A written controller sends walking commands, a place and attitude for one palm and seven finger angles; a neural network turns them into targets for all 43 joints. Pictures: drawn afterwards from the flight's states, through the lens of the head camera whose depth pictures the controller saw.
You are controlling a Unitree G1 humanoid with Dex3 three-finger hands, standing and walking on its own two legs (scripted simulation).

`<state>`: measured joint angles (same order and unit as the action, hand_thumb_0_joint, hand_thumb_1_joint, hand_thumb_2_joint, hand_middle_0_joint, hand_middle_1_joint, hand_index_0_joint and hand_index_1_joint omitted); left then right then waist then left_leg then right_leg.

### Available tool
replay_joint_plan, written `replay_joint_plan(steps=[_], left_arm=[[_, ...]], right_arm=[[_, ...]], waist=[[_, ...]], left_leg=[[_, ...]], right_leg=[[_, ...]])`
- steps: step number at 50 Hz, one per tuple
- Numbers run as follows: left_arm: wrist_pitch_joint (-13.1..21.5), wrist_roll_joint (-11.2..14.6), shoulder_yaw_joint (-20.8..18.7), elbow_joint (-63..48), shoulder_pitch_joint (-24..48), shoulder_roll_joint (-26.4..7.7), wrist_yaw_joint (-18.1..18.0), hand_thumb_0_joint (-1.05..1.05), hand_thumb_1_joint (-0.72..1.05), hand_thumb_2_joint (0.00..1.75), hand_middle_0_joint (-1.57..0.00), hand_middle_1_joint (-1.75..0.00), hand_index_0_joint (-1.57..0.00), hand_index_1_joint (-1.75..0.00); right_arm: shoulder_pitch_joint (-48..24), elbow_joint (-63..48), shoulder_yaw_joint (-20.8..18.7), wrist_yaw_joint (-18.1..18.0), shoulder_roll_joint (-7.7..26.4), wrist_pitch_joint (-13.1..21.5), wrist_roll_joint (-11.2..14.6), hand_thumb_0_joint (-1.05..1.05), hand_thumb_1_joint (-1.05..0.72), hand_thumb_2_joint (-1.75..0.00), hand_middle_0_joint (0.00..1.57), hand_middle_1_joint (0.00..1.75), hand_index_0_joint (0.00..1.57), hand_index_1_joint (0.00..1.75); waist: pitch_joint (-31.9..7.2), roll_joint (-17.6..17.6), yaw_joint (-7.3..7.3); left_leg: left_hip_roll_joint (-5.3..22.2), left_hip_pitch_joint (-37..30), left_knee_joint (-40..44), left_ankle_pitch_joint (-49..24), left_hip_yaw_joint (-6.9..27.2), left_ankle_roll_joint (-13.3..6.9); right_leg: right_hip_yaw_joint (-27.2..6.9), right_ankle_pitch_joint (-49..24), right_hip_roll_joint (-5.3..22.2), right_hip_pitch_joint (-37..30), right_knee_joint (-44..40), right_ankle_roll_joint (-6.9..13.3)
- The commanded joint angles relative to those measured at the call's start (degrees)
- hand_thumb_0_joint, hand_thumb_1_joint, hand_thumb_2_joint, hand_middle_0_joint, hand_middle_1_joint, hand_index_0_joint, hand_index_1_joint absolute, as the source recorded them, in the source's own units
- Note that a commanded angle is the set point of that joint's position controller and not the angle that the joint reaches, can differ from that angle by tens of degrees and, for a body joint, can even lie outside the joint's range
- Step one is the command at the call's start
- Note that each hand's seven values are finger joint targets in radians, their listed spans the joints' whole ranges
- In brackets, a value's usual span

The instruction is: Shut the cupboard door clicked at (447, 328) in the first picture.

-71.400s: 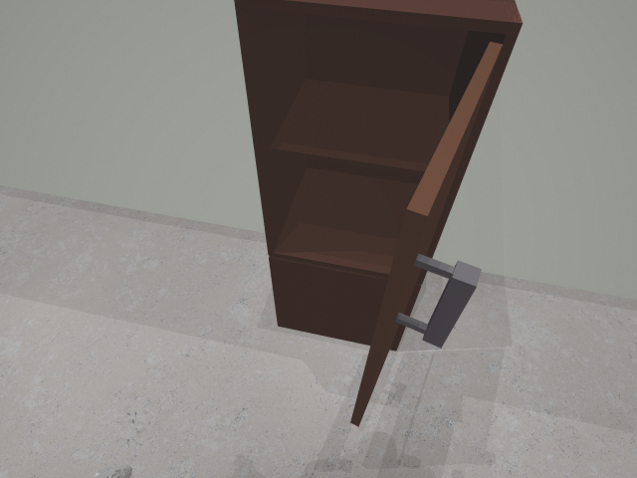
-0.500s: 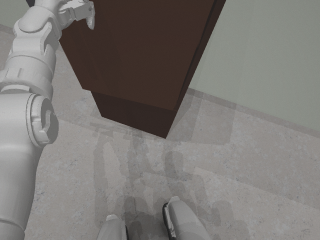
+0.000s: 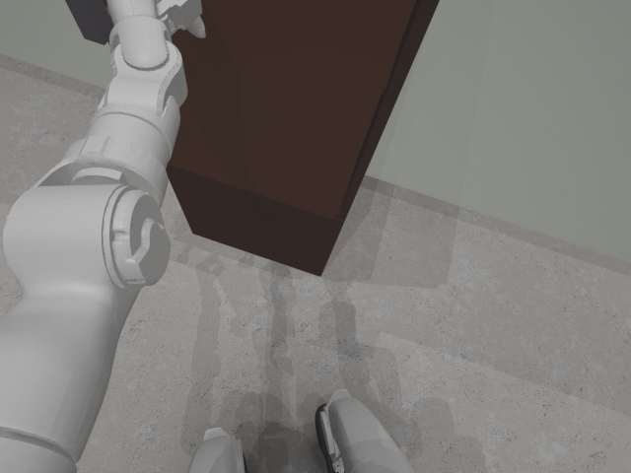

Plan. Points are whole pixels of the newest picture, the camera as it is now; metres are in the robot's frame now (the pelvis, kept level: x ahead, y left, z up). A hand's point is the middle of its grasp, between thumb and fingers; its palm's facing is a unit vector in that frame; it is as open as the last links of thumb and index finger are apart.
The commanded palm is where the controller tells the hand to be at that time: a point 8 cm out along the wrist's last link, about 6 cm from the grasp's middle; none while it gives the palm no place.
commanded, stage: pull the fist back off the door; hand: left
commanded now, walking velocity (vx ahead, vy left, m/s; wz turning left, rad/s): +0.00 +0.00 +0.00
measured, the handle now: out of the picture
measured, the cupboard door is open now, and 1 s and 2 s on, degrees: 0 0 0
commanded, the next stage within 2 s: draw the hand back to the body in 0.62 s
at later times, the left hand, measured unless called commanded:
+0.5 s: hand (208, 52) +0.53 +0.01 +0.16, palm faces +0.01 -1.00 -0.02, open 3.1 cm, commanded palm +0.49 +0.06 +0.16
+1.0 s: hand (158, 95) +0.47 +0.06 +0.17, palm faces +0.05 -1.00 -0.02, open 3.1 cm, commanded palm +0.41 +0.11 +0.18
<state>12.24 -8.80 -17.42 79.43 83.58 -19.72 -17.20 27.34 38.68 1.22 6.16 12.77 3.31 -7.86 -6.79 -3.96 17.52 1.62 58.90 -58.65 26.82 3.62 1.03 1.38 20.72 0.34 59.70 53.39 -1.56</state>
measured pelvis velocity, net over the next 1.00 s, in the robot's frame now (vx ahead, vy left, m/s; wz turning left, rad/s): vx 0.01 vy -0.01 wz -0.04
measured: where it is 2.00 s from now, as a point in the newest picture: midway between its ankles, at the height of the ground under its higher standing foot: outside the picture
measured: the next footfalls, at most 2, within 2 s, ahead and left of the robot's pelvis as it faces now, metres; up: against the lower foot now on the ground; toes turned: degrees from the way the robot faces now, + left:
none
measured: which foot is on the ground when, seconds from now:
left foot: down 0.00-1.00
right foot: down 0.00-1.00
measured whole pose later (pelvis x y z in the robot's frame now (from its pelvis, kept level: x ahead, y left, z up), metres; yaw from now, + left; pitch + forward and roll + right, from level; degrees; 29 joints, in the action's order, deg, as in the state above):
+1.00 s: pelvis +0.01 -0.01 +0.05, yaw -3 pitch +10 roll +0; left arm 15.9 2.9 -11.2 47.4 39.8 -6.9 -8.3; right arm 22.8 36.1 -0.8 1.2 13.4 -1.0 -0.5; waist -5.7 -3.3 5.3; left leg 2.1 29.3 -41.4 22.5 -1.5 1.1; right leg -3.1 17.6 -0.1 34.1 41.3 -1.1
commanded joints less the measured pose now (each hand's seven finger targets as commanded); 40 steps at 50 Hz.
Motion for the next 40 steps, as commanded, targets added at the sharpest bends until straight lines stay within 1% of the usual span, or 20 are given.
replay_joint_plan(steps=[1,5,8,9,10,12,14,19,20,23,27,28,30,31,33,34,35,36,37,40], left_arm=[[4.3,0.8,1.6,-13.2,32.6,-7.6,2.9,0.00,0.90,0.90,-1.30,-1.50,-1.30,-1.50],[5.1,5.2,-0.5,-13.6,25.1,-6.7,4.3,0.00,0.90,0.90,-1.30,-1.50,-1.30,-1.50],[7.7,5.3,-1.9,-15.4,20.0,-7.0,3.2,0.00,0.90,0.90,-1.30,-1.50,-1.30,-1.50],[8.5,5.2,-0.5,-16.0,17.8,-4.7,3.0,0.00,0.90,0.90,-1.30,-1.50,-1.30,-1.50],[9.4,4.9,-0.1,-17.2,16.4,-3.9,2.7,0.00,0.90,0.90,-1.30,-1.50,-1.30,-1.50],[10.0,4.8,1.9,-17.3,12.7,-0.7,2.7,0.00,0.90,0.90,-1.30,-1.50,-1.30,-1.50],[9.8,5.4,1.3,-18.5,10.8,-1.0,2.7,0.00,0.90,0.90,-1.30,-1.50,-1.30,-1.50],[11.2,7.0,3.3,-26.0,7.7,2.2,3.2,0.00,0.90,0.90,-1.30,-1.50,-1.30,-1.50],[11.8,7.1,5.2,-28.3,7.8,4.1,3.4,0.00,0.90,0.90,-1.30,-1.50,-1.30,-1.50],[11.8,7.9,8.2,-30.4,5.8,8.0,3.5,0.00,0.90,0.90,-1.30,-1.50,-1.30,-1.50],[10.3,8.7,10.2,-32.5,0.6,10.6,3.6,0.00,0.90,0.90,-1.30,-1.50,-1.30,-1.50],[9.8,8.9,11.1,-31.6,1.8,11.6,3.4,0.00,0.90,0.90,-1.30,-1.50,-1.30,-1.50],[9.4,8.7,9.8,-29.8,4.5,9.7,2.5,0.00,0.90,0.90,-1.30,-1.50,-1.30,-1.50],[9.5,8.4,8.6,-28.9,5.2,8.4,2.1,0.00,0.90,0.90,-1.30,-1.50,-1.30,-1.50],[9.9,8.2,9.7,-28.1,6.8,10.1,1.5,0.00,0.90,0.90,-1.30,-1.50,-1.30,-1.50],[10.1,8.0,9.4,-26.7,6.2,9.8,1.4,0.00,0.90,0.90,-1.30,-1.50,-1.30,-1.50],[10.6,8.1,8.4,-26.7,7.4,8.5,1.2,0.00,0.90,0.90,-1.30,-1.50,-1.30,-1.50],[10.7,7.9,7.4,-24.6,5.7,7.4,1.3,0.00,0.90,0.90,-1.30,-1.50,-1.30,-1.50],[10.7,7.7,7.4,-23.4,5.8,7.0,1.4,0.00,0.90,0.90,-1.30,-1.50,-1.30,-1.50],[10.9,7.7,2.9,-24.3,-4.4,2.3,2.9,0.00,0.90,0.90,-1.30,-1.50,-1.30,-1.50]], right_arm=[[14.8,-1.2,-4.7,-0.9,11.9,-0.9,1.2,0.00,-0.90,-0.90,0.20,0.30,0.20,0.30],[13.6,-2.6,-4.4,-1.6,11.5,-1.1,2.0,0.00,-0.90,-0.90,0.20,0.30,0.20,0.30],[12.8,-3.0,-4.8,-1.5,11.2,-1.0,2.0,0.00,-0.90,-0.90,0.20,0.30,0.20,0.30],[12.4,-3.3,-4.9,-1.4,11.0,-1.0,2.1,0.00,-0.90,-0.90,0.20,0.30,0.20,0.30],[12.3,-3.4,-5.1,-1.3,10.9,-1.0,2.0,0.00,-0.90,-0.90,0.20,0.30,0.20,0.30],[11.5,-3.2,-5.6,-1.1,10.8,-1.2,2.3,0.00,-0.90,-0.90,0.20,0.30,0.20,0.30],[11.1,-3.4,-6.0,-1.2,11.0,-1.7,2.7,0.00,-0.90,-0.90,0.20,0.30,0.20,0.30],[8.3,-4.3,-6.4,-1.9,10.2,-2.3,3.3,0.00,-0.90,-0.90,0.20,0.30,0.20,0.30],[7.6,-4.5,-6.4,-2.1,9.8,-2.3,3.6,0.00,-0.90,-0.90,0.20,0.30,0.20,0.30],[6.1,-4.0,-6.6,-2.3,9.5,-2.0,4.0,0.00,-0.90,-0.90,0.20,0.30,0.20,0.30],[3.7,-4.5,-6.4,-2.9,8.9,-1.9,4.8,0.00,-0.90,-0.90,0.20,0.30,0.20,0.30],[3.0,-4.2,-6.1,-3.1,8.7,-1.8,4.9,0.00,-0.90,-0.90,0.20,0.30,0.20,0.30],[2.7,-3.5,-5.8,-3.7,8.8,-1.9,4.9,0.00,-0.90,-0.90,0.20,0.30,0.20,0.30],[2.1,-3.2,-5.7,-3.9,8.8,-1.9,4.8,0.00,-0.90,-0.90,0.20,0.30,0.20,0.30],[1.1,-3.2,-5.4,-3.9,8.4,-1.5,4.7,0.00,-0.90,-0.90,0.20,0.30,0.20,0.30],[0.8,-3.1,-5.3,-4.0,8.5,-1.4,4.5,0.00,-0.90,-0.90,0.20,0.30,0.20,0.30],[1.0,-3.1,-5.2,-4.1,8.6,-1.2,4.3,0.00,-0.90,-0.90,0.20,0.30,0.20,0.30],[0.6,-3.1,-5.1,-4.1,8.6,-1.1,4.4,0.00,-0.90,-0.90,0.20,0.30,0.20,0.30],[0.3,-3.1,-4.9,-4.2,8.7,-1.1,4.4,0.00,-0.90,-0.90,0.20,0.30,0.20,0.30],[-0.1,-5.4,-4.8,-4.3,8.8,-1.5,4.7,0.00,-0.90,-0.90,0.20,0.30,0.20,0.30]], waist=[[-33.4,-6.5,2.15],[-30.9,-1.6,-0.25],[-28.6,2.1,-1.65],[-28.0,3.1,-2.01],[-28.4,1.7,-2.65],[-27.0,2.4,-3.20],[-26.3,4.6,-4.08],[-27.0,4.0,-5.83],[-26.7,2.1,-5.71],[-25.7,1.6,-5.90],[-24.9,3.0,-7.39],[-22.2,4.2,-6.66],[-19.6,6.2,-6.09],[-20.2,6.7,-6.22],[-19.6,5.3,-5.93],[-19.6,6.3,-5.92],[-20.4,7.0,-5.72],[-20.9,7.4,-6.47],[-20.1,7.4,-6.03],[-24.5,7.4,-10.49]], left_leg=[[-1.8,-27.6,8.2,-23.6,-1.1,-1.3],[-2.1,-26.0,11.1,-21.4,-2.1,-1.6],[-2.2,-23.9,12.2,-20.3,-3.2,-1.9],[-2.4,-23.9,12.6,-20.4,-3.5,-1.9],[-2.3,-25.6,12.7,-22.0,-3.7,-1.7],[-2.2,-26.8,13.1,-22.6,-4.1,-1.5],[-2.5,-26.2,13.9,-22.0,-4.8,-1.6],[-2.5,-30.2,14.9,-24.4,-5.3,-1.4],[-2.4,-32.2,15.0,-25.5,-5.3,-1.2],[-2.0,-34.5,15.3,-25.8,-4.9,-0.9],[-2.0,-35.7,16.3,-27.1,-4.8,-0.6],[-2.1,-34.5,16.7,-25.1,-4.9,-0.7],[-2.5,-32.4,17.2,-21.7,-5.0,-1.1],[-2.5,-31.9,17.3,-21.0,-4.8,-1.1],[-2.8,-31.8,17.2,-19.5,-4.9,-1.0],[-2.8,-31.4,17.1,-18.9,-4.7,-1.1],[-2.9,-31.5,16.9,-19.4,-4.8,-1.2],[-3.0,-30.6,17.0,-18.9,-4.7,-1.1],[-3.0,-29.7,16.8,-17.8,-4.9,-1.2],[-3.4,-29.8,17.6,-20.3,-5.7,-1.2]], right_leg=[[2.0,-18.5,-2.3,-19.7,-7.8,2.1],[1.8,-19.3,-2.5,-25.2,-9.8,2.0],[1.3,-20.2,-2.5,-28.2,-10.5,1.7],[1.4,-20.7,-2.6,-28.8,-10.8,1.8],[1.5,-21.7,-2.5,-28.9,-10.6,1.9],[1.7,-22.2,-2.6,-28.5,-10.9,2.0],[1.4,-23.1,-2.6,-31.1,-11.5,2.0],[1.3,-25.8,-2.6,-33.7,-11.8,2.1],[1.4,-26.0,-2.6,-32.9,-11.8,2.2],[1.8,-25.1,-2.6,-31.8,-12.0,2.2],[2.1,-25.8,-2.5,-33.3,-12.0,2.4],[2.0,-24.8,-2.5,-32.7,-12.6,2.2],[1.6,-23.0,-2.3,-33.0,-13.2,2.1],[1.4,-22.8,-2.1,-33.2,-13.0,2.0],[1.3,-21.3,-1.9,-32.0,-13.0,2.1],[1.3,-20.6,-1.8,-31.9,-12.9,2.1],[1.2,-21.2,-1.8,-32.4,-12.7,2.0],[1.0,-21.0,-1.6,-32.9,-12.5,2.0],[1.0,-20.2,-1.6,-32.2,-12.6,2.0],[0.5,-23.1,-1.5,-38.0,-12.1,2.5]])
